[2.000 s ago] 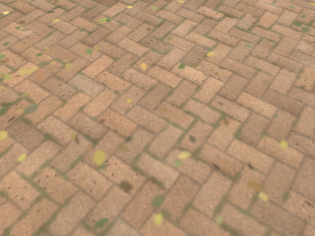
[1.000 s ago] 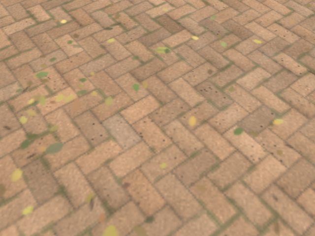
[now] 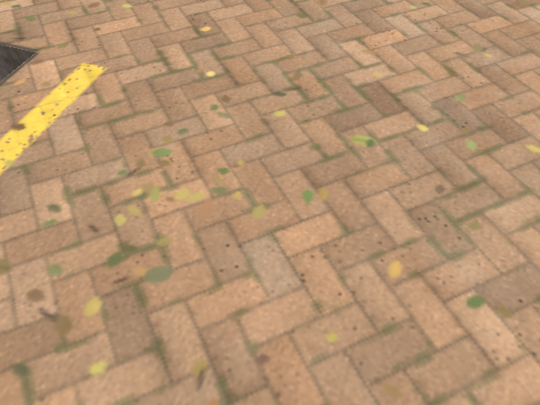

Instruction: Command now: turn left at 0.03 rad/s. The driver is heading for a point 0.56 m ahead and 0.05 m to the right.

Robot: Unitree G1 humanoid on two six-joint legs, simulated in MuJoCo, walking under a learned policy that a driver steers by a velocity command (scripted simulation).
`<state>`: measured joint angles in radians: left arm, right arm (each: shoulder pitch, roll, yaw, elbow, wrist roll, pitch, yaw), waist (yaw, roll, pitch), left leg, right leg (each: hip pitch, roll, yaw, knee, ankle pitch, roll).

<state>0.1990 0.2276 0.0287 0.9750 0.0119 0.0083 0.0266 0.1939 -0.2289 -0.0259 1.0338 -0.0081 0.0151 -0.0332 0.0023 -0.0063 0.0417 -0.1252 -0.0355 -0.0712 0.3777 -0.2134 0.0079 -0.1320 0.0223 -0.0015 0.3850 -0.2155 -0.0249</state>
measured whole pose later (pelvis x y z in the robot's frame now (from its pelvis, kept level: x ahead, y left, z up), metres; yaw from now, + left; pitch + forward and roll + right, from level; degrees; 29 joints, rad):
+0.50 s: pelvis -0.01 +0.00 +0.00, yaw +0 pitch -2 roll +0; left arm 0.26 0.19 0.00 1.12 0.01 0.00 0.03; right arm 0.24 -0.18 0.00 1.16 -0.01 0.00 -0.04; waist 0.00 0.00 0.03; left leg -0.15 -0.04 -0.07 0.37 -0.20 0.01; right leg -0.16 0.02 0.01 0.38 -0.20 -0.02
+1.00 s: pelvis +0.08 +0.03 +0.00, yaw +0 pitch +1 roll +0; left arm 0.32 0.21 0.05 1.08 0.03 -0.03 -0.01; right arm 0.41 -0.17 -0.03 1.09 -0.02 -0.07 -0.01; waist -0.01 -0.03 -0.03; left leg -0.10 -0.06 0.03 0.40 -0.31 0.08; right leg -0.37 -0.01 -0.02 0.94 -0.38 -0.08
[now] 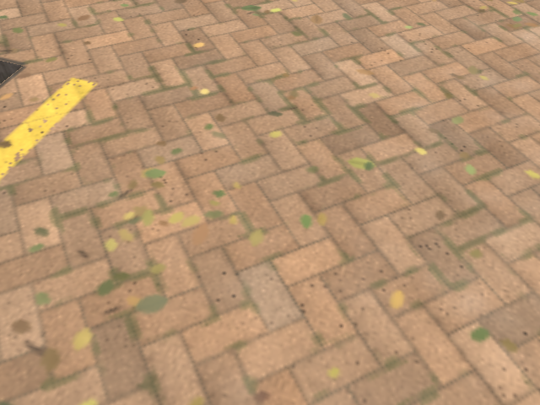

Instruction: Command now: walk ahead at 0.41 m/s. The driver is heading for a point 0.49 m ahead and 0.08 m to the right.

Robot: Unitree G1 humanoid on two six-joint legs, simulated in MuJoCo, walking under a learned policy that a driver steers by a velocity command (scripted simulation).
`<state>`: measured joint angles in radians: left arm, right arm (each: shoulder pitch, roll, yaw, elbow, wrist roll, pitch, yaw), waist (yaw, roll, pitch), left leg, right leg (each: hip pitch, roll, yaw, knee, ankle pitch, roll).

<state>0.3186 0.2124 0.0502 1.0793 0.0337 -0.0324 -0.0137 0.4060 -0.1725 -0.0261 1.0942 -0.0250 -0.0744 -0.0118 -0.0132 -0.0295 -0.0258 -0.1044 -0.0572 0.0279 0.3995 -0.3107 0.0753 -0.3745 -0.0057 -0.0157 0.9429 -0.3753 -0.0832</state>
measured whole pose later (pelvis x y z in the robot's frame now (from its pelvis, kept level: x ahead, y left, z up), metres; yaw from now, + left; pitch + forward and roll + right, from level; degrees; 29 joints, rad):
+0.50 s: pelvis +0.27 -0.04 +0.00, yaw +1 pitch -1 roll -1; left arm 0.29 0.21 0.05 1.04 0.02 -0.09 0.00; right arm 0.26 -0.20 -0.04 1.00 -0.03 -0.07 0.01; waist 0.00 0.03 0.05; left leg -0.47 0.05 -0.01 1.16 -0.28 0.08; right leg -0.19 0.09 -0.12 0.38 -0.18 -0.12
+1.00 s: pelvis +0.43 -0.01 +0.00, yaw -1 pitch -1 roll +0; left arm 0.25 0.15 0.01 1.08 0.02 0.01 0.04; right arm 0.24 -0.14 0.00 1.06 -0.02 -0.04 -0.04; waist 0.00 -0.02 0.06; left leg -0.28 -0.05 0.10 0.42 -0.12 0.09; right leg -0.26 -0.01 0.02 0.74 -0.49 -0.01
